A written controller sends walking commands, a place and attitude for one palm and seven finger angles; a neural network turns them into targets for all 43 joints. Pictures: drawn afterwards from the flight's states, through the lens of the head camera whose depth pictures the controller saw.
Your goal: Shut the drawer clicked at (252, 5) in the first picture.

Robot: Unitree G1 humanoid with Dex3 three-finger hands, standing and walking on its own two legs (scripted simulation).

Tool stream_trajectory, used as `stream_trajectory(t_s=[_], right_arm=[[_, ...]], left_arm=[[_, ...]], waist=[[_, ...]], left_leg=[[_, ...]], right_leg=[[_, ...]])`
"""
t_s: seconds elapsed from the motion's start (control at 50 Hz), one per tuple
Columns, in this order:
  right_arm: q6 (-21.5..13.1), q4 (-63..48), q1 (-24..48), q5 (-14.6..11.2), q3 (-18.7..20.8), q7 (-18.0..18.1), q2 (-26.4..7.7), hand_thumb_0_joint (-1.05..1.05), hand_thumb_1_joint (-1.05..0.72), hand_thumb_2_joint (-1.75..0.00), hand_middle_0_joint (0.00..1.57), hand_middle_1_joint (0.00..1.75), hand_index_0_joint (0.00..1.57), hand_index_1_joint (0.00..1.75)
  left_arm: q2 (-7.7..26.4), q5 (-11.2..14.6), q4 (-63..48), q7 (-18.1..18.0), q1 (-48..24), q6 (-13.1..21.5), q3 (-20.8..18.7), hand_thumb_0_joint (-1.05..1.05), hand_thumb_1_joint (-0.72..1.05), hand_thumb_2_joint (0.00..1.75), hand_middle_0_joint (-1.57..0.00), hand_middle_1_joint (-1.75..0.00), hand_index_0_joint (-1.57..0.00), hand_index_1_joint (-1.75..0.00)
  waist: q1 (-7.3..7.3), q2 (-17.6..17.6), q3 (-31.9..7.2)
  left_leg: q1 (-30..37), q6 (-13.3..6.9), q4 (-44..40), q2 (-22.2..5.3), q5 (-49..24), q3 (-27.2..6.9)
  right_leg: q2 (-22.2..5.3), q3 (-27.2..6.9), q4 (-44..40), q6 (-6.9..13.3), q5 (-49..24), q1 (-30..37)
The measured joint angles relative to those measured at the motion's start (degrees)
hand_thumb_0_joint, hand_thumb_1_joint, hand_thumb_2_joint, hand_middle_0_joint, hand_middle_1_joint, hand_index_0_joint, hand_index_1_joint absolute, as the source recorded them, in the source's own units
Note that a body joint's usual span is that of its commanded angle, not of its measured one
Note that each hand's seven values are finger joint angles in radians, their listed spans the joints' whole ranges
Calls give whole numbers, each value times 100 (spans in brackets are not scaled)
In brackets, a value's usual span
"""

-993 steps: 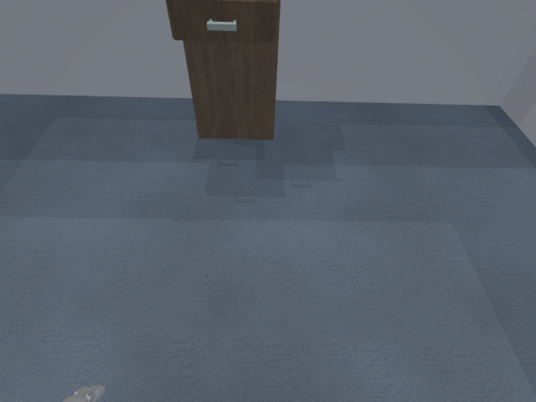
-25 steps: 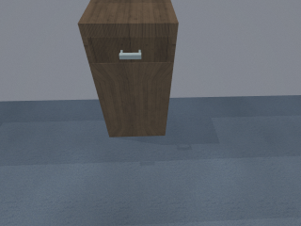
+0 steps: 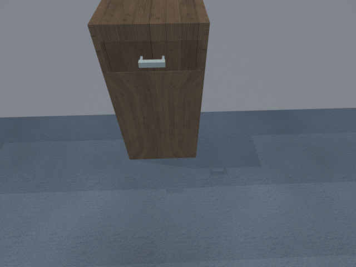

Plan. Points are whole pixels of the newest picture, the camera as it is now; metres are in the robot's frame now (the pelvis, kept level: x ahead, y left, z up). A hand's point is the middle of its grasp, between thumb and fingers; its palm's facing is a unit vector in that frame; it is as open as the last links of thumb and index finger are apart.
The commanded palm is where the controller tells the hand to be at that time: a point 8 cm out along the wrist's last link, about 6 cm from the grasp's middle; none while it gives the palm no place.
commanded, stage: look to check the result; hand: left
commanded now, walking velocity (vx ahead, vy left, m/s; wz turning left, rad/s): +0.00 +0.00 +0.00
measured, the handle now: (152, 60) +0.87 +0.15 -0.01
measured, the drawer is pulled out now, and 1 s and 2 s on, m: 0.00 0.00 0.00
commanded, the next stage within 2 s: stand and wait in 0.26 s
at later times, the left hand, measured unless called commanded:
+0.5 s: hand out of the picture +0.03 +0.17 -0.17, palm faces +0.01 -0.97 -0.22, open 7.4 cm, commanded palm none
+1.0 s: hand out of the picture +0.03 +0.17 -0.17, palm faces +0.00 -0.97 -0.24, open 7.4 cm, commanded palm none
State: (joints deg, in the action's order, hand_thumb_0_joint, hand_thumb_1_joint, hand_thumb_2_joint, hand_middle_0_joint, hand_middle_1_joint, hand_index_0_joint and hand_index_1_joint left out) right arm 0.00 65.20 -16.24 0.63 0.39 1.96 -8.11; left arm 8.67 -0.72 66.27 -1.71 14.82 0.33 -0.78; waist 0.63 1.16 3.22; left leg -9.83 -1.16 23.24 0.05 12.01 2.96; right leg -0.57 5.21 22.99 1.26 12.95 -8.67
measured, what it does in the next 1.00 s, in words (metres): stands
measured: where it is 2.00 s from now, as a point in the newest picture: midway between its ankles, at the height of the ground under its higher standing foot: outside the picture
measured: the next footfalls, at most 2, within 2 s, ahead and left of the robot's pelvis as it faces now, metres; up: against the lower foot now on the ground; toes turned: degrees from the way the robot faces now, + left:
none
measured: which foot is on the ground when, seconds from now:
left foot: down 0.00-1.00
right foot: down 0.00-1.00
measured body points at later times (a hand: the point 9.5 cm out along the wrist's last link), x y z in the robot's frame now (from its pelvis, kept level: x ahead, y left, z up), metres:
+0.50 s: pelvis +0.01 -0.01 +0.00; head +0.03 -0.02 +0.45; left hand +0.03 +0.22 -0.15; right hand +0.01 -0.24 -0.16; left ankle +0.01 +0.10 -0.74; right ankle +0.00 -0.10 -0.74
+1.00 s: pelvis +0.02 -0.02 +0.00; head +0.03 -0.03 +0.45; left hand +0.03 +0.22 -0.15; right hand +0.02 -0.25 -0.16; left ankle +0.01 +0.10 -0.74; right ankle +0.00 -0.10 -0.74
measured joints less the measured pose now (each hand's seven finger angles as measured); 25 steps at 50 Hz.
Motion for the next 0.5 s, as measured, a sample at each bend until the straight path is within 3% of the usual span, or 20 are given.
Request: stream_trajectory(t_s=[0.5], right_arm=[[-3,34,234,3,-12,-2,-161,0,-91,-90,20,30,20,29]], left_arm=[[98,7,-18,23,-219,45,13,0,90,90,-20,-30,-20,-30]], waist=[[1,4,-24]], left_leg=[[188,130,-183,-106,-1,-25]], right_leg=[[120,18,-189,108,7,184]])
